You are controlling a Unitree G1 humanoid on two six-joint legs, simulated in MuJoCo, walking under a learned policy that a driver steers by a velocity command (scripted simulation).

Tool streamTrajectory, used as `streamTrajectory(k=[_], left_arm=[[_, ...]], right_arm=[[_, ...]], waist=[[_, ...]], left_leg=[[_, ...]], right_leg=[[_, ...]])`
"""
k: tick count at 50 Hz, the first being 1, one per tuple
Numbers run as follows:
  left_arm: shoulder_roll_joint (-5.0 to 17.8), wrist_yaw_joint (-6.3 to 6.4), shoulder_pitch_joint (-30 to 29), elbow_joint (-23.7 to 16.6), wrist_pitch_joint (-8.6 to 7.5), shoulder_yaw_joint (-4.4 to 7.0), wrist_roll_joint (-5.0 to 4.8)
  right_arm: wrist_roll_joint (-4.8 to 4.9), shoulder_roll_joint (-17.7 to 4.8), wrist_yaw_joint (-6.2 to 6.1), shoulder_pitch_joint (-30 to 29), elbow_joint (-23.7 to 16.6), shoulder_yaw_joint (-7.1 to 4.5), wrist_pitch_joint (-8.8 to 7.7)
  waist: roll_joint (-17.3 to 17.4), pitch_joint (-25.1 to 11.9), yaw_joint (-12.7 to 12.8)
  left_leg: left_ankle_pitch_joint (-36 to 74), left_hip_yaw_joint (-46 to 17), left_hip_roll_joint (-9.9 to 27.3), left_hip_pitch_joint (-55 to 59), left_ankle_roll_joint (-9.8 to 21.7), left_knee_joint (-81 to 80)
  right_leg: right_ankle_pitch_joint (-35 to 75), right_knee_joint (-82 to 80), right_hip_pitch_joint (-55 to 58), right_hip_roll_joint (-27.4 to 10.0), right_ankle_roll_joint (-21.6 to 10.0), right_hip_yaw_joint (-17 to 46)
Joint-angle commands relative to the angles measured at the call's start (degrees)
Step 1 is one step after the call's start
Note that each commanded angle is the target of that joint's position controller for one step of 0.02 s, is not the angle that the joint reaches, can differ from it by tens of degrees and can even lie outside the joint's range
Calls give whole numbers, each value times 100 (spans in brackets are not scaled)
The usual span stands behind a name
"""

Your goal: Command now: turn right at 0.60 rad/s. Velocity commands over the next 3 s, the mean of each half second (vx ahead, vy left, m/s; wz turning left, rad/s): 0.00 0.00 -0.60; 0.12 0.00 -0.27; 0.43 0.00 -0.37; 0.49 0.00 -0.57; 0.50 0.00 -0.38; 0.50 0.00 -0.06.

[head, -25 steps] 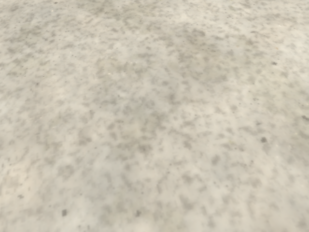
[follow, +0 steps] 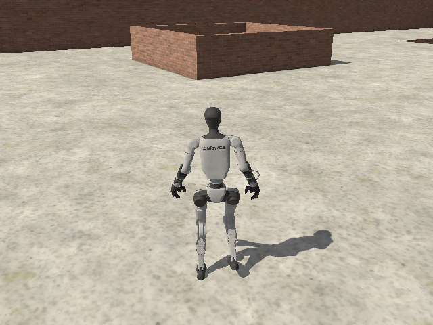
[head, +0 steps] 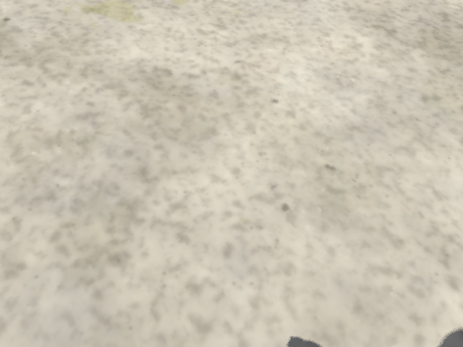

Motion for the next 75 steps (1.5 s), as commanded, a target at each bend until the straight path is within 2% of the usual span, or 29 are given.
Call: streamTrajectory(k=[1,6,10,12,13,14,15,16,17,19,27,33,36,37,38,39,40,43,48,50,53,55,56,57,58,59,62,68,75], left_arm=[[336,-19,-132,-453,-28,88,-65],[151,-124,-405,-715,-45,-56,-10],[289,-213,-182,-716,21,-2,-26],[292,-241,208,-580,43,50,-17],[489,-187,464,-496,40,138,-6],[1152,-86,702,-549,12,303,-11],[1400,-124,542,-726,-124,279,177],[1075,-186,567,-694,-263,208,231],[910,-175,338,-629,-347,144,194],[660,-98,-119,-645,-340,59,21],[714,31,-96,-684,-265,39,67],[622,-57,-178,-602,-203,-49,123],[436,-65,-391,-549,-180,-153,55],[238,-59,-211,-471,-203,-229,79],[-26,-63,54,-392,-232,-318,188],[1,-58,163,-473,-269,-284,140],[363,-34,-165,-512,-321,-219,151],[522,-61,-318,-444,-415,-71,44],[-172,-229,-616,-390,-684,-280,26],[-158,-279,-633,-380,-738,-289,-3],[32,-314,-102,-163,-736,-230,-57],[218,-250,703,99,-684,-131,-114],[569,-188,1334,183,-682,-39,-92],[1379,-244,1755,218,-697,142,-15],[925,-295,1601,213,-779,23,11],[601,-306,1353,156,-845,-86,57],[274,-260,986,52,-808,-197,79],[489,-43,1204,195,-722,-102,5],[575,11,1406,385,-628,1,-85]], right_arm=[[10,-823,-110,-309,-452,-146,-21],[38,-1207,-66,-123,-457,-282,70],[159,-1347,43,-170,-446,-343,71],[276,-1276,60,-265,-405,-332,55],[247,-1041,90,79,-260,-275,28],[-28,-650,117,101,-388,-151,16],[-82,-626,67,-346,-724,-125,-8],[19,-909,25,-622,-748,-209,-1],[111,-960,7,-639,-744,-240,8],[38,-1013,-71,-454,-598,-286,39],[76,-749,-8,-394,-668,-204,13],[123,-749,99,-342,-731,-166,-54],[93,-612,179,-7,-669,-122,-139],[5,-623,190,142,-651,-94,-170],[-94,-896,172,294,-674,-108,-175],[-130,-1127,168,260,-534,-139,-161],[-39,-1109,159,242,-613,-159,-184],[117,-1151,21,541,-479,-167,-258],[166,-999,-10,773,-458,-138,-261],[203,-1125,38,880,-454,-173,-245],[261,-1177,112,843,-475,-182,-226],[167,-840,149,879,-449,-63,-272],[46,-425,181,737,-571,75,-328],[102,-323,140,570,-1034,109,-475],[254,-851,117,380,-1048,-27,-588],[320,-1005,159,270,-1044,-76,-667],[47,-835,238,192,-968,-73,-750],[61,-383,328,-799,-1245,97,-696],[157,-770,341,-1018,-1389,-45,-736]], waist=[[1166,-251,-36],[1318,-528,-267],[1385,-553,-157],[1234,-592,123],[735,-701,171],[-887,-790,112],[-1434,-928,216],[-732,-1062,454],[-600,-797,271],[-401,-608,61],[-518,-702,87],[-578,-639,216],[-471,-663,-70],[-250,-811,-108],[568,-922,33],[1535,-667,314],[1596,-328,-19],[1345,203,-156],[1240,-25,-342],[1335,-46,-353],[1186,-127,-48],[930,-368,343],[-27,-601,611],[-1520,-780,630],[-854,-393,636],[-660,8,506],[-228,99,233],[-258,148,382],[-378,69,223]], left_leg=[[1613,-904,1332,873,1095,-893],[2154,-499,1613,1161,1192,-789],[2303,-256,1750,971,1060,-532],[1992,28,1647,678,705,5],[1336,380,1403,152,300,677],[-970,891,741,-1381,-282,2401],[-2652,252,12,-2415,-534,3722],[-2492,-303,138,-2441,-496,4306],[-1980,-419,240,-2445,-399,4333],[-1219,-483,296,-2373,-413,3961],[-585,-542,-38,-1740,-601,2443],[-805,-415,-45,-859,-465,1516],[126,-300,-60,-7,-267,-8],[769,-474,153,610,-142,-504],[984,-1310,1015,1096,154,-731],[-368,-2210,1516,650,918,-946],[-1932,-2789,1763,382,1301,-1464],[-2389,-2871,1725,828,1209,-1726],[-879,-1475,1049,760,936,-1662],[-710,-1324,1066,425,1008,-1607],[-910,-1192,1208,-100,943,-1299],[-854,-793,1006,-661,630,-479],[-740,-117,500,-1300,228,1317],[-1653,97,-192,-2949,-42,3052],[-1769,-445,70,-3613,25,3948],[-1189,-567,295,-3799,177,4088],[-175,-524,513,-3274,105,3330],[1263,-216,45,-2157,-362,1081],[1230,-457,-89,-1093,-77,248]], right_leg=[[248,120,-691,-354,241,-235],[82,-1369,77,-696,255,-642],[345,-2446,867,-608,0,-982],[1218,-3620,1654,-457,-319,-1133],[2018,-4137,2464,-475,-547,-821],[4119,-4290,3524,-1785,-1070,1047],[4999,-4222,3240,-2828,-2328,2394],[4419,-4372,3085,-2607,-2419,2100],[3920,-4383,2878,-2222,-2055,1578],[3365,-4380,2635,-1782,-1604,1176],[2505,-4382,2414,-1502,-1630,1411],[2474,-4150,1981,-1500,-1639,1755],[2578,-3860,1823,-1270,-1380,1750],[1690,-3825,1569,-1042,-1093,1616],[344,-3088,1127,-541,-719,1042],[-527,-2691,689,68,-462,130],[-629,-2012,428,-102,-270,-85],[-327,-641,-811,-434,-152,-89],[506,-2051,22,-504,-143,-726],[523,-2683,667,-427,-171,-868],[1288,-3536,1773,-354,-359,-1028],[1103,-3696,2923,-399,-567,-833],[491,-4266,3634,-1325,-895,548],[-945,-5075,4246,-2466,-1942,3330],[-1606,-5363,4032,-2605,-2205,3778],[-1262,-5347,3762,-2385,-2056,3219],[701,-5339,3182,-1700,-1725,1884],[2121,-5316,2232,-1208,-1537,872],[2510,-4642,2505,-1536,-1224,1451]])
